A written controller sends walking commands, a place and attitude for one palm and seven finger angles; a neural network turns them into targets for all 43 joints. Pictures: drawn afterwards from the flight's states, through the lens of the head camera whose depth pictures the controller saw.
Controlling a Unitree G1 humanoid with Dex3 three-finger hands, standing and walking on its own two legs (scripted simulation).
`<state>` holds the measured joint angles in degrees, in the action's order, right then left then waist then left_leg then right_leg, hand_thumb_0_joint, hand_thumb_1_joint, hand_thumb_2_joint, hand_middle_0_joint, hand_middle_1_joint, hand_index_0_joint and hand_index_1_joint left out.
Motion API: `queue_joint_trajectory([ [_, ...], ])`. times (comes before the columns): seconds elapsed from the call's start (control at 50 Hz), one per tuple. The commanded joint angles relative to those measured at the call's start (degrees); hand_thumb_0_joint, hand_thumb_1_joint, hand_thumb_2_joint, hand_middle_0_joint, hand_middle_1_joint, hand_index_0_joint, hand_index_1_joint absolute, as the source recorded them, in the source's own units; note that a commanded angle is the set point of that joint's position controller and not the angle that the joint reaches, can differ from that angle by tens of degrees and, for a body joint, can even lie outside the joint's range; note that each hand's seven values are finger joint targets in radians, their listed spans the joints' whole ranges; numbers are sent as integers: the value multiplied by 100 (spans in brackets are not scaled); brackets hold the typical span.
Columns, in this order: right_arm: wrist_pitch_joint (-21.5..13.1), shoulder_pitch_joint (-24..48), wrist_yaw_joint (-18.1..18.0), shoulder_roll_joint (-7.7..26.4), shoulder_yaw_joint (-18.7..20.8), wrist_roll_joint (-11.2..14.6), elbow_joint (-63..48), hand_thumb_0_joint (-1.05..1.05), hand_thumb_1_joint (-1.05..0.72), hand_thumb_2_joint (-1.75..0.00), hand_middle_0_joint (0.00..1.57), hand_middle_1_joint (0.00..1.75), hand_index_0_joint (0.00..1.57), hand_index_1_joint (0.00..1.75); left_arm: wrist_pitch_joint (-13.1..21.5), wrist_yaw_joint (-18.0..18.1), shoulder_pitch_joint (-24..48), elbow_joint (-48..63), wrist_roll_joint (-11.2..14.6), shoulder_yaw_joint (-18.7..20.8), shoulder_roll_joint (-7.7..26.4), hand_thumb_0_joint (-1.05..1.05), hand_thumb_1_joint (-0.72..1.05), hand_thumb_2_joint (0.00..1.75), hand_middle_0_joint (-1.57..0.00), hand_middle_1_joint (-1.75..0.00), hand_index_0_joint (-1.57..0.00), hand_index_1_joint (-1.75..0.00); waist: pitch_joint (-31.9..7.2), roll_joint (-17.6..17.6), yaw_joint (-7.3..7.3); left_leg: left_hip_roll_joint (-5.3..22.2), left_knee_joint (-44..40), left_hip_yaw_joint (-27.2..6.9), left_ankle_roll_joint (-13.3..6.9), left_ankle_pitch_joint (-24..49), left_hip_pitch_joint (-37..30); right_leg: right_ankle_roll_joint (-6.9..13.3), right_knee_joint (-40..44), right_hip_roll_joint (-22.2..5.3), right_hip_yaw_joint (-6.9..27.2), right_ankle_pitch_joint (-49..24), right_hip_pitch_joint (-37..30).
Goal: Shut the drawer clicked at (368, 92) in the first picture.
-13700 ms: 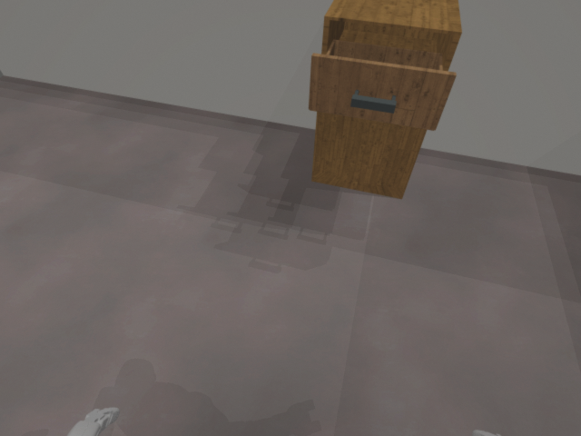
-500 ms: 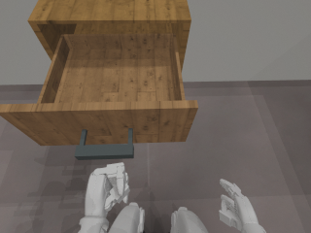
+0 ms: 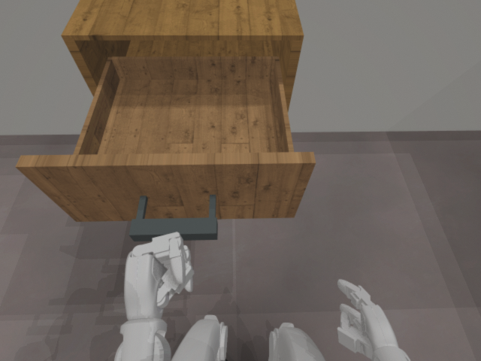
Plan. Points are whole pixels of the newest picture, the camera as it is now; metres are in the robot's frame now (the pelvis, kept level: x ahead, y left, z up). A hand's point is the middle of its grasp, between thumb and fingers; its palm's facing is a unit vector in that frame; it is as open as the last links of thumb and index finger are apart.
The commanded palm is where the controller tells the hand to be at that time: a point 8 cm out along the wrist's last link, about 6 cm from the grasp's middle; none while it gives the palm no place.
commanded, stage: push the drawer shut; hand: left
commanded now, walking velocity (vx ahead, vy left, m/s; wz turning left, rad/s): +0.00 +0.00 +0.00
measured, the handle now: (176, 215) +0.34 +0.12 +0.04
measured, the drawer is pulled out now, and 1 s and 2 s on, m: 0.30 0.22 0.08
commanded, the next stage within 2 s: none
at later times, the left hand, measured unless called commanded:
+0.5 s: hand (212, 247) +0.29 +0.06 +0.03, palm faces +0.00 -1.00 -0.02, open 3.1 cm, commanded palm +0.29 +0.12 +0.04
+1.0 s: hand (215, 214) +0.35 +0.06 +0.03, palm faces +0.02 -1.00 -0.03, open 3.2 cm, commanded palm +0.34 +0.12 +0.04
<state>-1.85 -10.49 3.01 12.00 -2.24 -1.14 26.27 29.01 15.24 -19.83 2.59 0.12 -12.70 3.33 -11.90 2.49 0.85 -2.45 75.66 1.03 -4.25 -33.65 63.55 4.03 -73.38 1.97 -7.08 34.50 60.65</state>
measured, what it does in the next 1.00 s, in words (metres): stands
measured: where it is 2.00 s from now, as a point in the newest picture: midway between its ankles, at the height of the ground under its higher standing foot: outside the picture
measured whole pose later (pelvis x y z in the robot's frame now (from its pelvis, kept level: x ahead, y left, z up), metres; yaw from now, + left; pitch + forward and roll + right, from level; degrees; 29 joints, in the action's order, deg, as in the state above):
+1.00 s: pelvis -0.02 +0.00 +0.01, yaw -1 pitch +21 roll -2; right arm 2.1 -10.8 2.3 13.8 -1.7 -1.2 33.3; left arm 29.2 15.6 14.8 -31.0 1.9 -6.8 5.1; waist -8.9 2.2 4.5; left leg -2.0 72.3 1.8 -4.2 -29.8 63.4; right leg 4.0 -70.5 2.3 -6.3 30.5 61.1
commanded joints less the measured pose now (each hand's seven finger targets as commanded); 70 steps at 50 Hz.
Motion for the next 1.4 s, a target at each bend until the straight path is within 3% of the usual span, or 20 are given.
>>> queue_joint_trajectory([
  [0.0, -213, 30, -95, 707, 304, 62, -860, 0, -90, -90, 20, 30, 20, 30, 21, -496, 502, 581, -269, -733, -339, 0, 90, 90, -140, -160, -140, -160, -1187, -418, 388, 230, -1199, -679, 269, 1260, -1247, -180, 1277, -148, 649, -1242, -827],
  [0.04, -132, 31, -131, 718, 296, 87, -895, 0, -90, -90, 20, 30, 20, 30, -228, -514, 823, 358, -316, -623, -265, 0, 90, 90, -140, -160, -140, -160, -1117, -430, 352, 214, -1271, -682, 262, 1134, -1237, -168, 1314, -157, 618, -1105, -810],
  [0.08, -56, 52, -183, 742, 269, 71, -873, 0, -90, -90, 20, 30, 20, 30, -369, -338, 1078, 150, -293, -40, 138, 0, 90, 90, -140, -160, -140, -160, -1135, -494, 219, 197, -1297, -651, 265, 1096, -1144, -149, 1300, -128, 610, -1024, -881],
  [0.16, -56, 124, -173, 611, 247, 2, -802, 0, -90, -90, 20, 30, 20, 30, -120, 195, 1881, 500, -62, 510, 192, 0, 90, 90, -140, -160, -140, -160, -1689, -181, 43, 152, -1286, -530, 310, 1418, -1412, -148, 1248, -117, 672, -1293, -1149],
  [0.26, -88, 160, -98, 650, 231, -18, -513, 0, -90, -90, 20, 30, 20, 30, 196, 372, 2526, 157, 81, 382, 38, 0, 90, 90, -140, -160, -140, -160, -1551, -154, 281, 191, -1211, -583, 306, 1325, -1349, -185, 1296, -114, 699, -1223, -969],
  [0.28, -85, 138, -100, 665, 245, -20, -470, 0, -90, -90, 20, 30, 20, 30, 248, 381, 2639, 137, 80, 460, 126, 0, 90, 90, -140, -160, -140, -160, -1626, -229, 281, 201, -1220, -597, 299, 1383, -1353, -179, 1291, -105, 708, -1260, -1032],
  [0.32, -93, 164, -78, 693, 271, -13, -430, 0, -90, -90, 20, 30, 20, 30, 319, 332, 2744, 9, 35, 235, -18, 0, 90, 90, -140, -160, -140, -160, -1736, -189, 333, 217, -1207, -597, 293, 1438, -1465, -195, 1288, -126, 722, -1356, -1016],
  [0.38, -50, 119, -80, 762, 282, -17, -335, 0, -90, -90, 20, 30, 20, 30, 303, 276, 3135, -189, 60, 375, 177, 0, 90, 90, -140, -160, -140, -160, -1779, -159, 357, 214, -1228, -593, 277, 1418, -1455, -194, 1321, -132, 739, -1334, -1054],
  [0.44, -14, 138, -92, 773, 292, 4, -293, 0, -90, -90, 20, 30, 20, 30, 266, 211, 3416, -436, 90, 359, 120, 0, 90, 90, -140, -160, -140, -160, -1772, -256, 406, 211, -1232, -565, 251, 1333, -1408, -222, 1385, -151, 773, -1327, -1134],
  [0.64, 82, 115, -142, 832, 301, 19, -122, 0, -90, -90, 20, 30, 20, 30, 263, 159, 4525, -1144, 208, 714, 344, 0, 90, 90, -140, -160, -140, -160, -1695, -297, 464, 188, -1259, -491, 213, 937, -1216, -247, 1552, -179, 886, -909, -1155],
  [0.68, 100, 94, -152, 853, 302, 14, -106, 0, -90, -90, 20, 30, 20, 30, 295, 169, 4676, -1230, 199, 860, 505, 0, 90, 90, -140, -160, -140, -160, -1800, -336, 466, 192, -1259, -476, 203, 996, -1187, -254, 1551, -175, 916, -953, -1248],
  [0.8, 142, 30, -128, 871, 331, 4, -36, 0, -90, -90, 20, 30, 20, 30, 336, 175, 5105, -1607, 229, 838, 339, 0, 90, 90, -140, -160, -140, -160, -1865, -147, 510, 205, -1300, -503, 223, 1135, -1396, -248, 1489, -158, 829, -1130, -1112],
  [0.88, 167, -42, -142, 920, 346, 1, 20, 0, -90, -90, 20, 30, 20, 30, 387, 195, 5439, -1837, 245, 1112, 599, 0, 90, 90, -140, -160, -140, -160, -1892, -235, 533, 199, -1290, -494, 209, 1075, -1289, -260, 1513, -149, 874, -1083, -1166],
  [0.92, 187, -87, -127, 902, 349, -6, 51, 0, -90, -90, 20, 30, 20, 30, 404, 186, 5655, -1986, 226, 986, 432, 0, 90, 90, -140, -160, -140, -160, -1843, -170, 572, 196, -1309, -495, 220, 1070, -1338, -255, 1490, -152, 832, -1100, -1088],
  [0.98, 201, -179, -143, 948, 368, -7, 90, 0, -90, -90, 20, 30, 20, 30, 446, 199, 5834, -2190, 233, 1227, 652, 0, 90, 90, -140, -160, -140, -160, -1934, -361, 594, 208, -1295, -502, 208, 1132, -1275, -271, 1478, -127, 853, -1169, -1173],
  [1.02, 215, -213, -133, 937, 380, -22, 142, 0, -90, -90, 20, 30, 20, 30, 475, 207, 6089, -2302, 222, 1159, 541, 0, 90, 90, -140, -160, -140, -160, -1989, -210, 640, 200, -1283, -490, 214, 1105, -1342, -275, 1464, -133, 845, -1165, -1086],
  [1.08, 230, -316, -143, 966, 391, -33, 194, 0, -90, -90, 20, 30, 20, 30, 506, 220, 6341, -2494, 216, 1275, 633, 0, 90, 90, -140, -160, -140, -160, -2051, -280, 680, 214, -1303, -514, 209, 1142, -1377, -291, 1446, -107, 824, -1194, -1071],
  [1.14, 249, -377, -135, 969, 402, -36, 236, 0, -90, -90, 20, 30, 20, 30, 562, 224, 6565, -2571, 213, 1445, 779, 0, 90, 90, -140, -160, -140, -160, -2176, -103, 647, 213, -1321, -513, 243, 1238, -1470, -275, 1412, -111, 810, -1289, -1080],
  [1.24, 274, -505, -121, 997, 431, -62, 319, 0, -90, -90, 20, 30, 20, 30, 600, 248, 6936, -2908, 205, 1524, 753, 0, 90, 90, -140, -160, -140, -160, -2219, -52, 722, 235, -1340, -554, 256, 1330, -1630, -282, 1379, -78, 749, -1341, -905],
  [1.38, 299, -709, -94, 1025, 447, -87, 395, 0, -90, -90, 20, 30, 20, 30, 709, 248, 7394, -3376, 188, 1867, 1043, 0, 90, 90, -140, -160, -140, -160, -2246, -141, 783, 237, -1339, -544, 247, 1428, -1535, -296, 1372, -37, 782, -1478, -976],
])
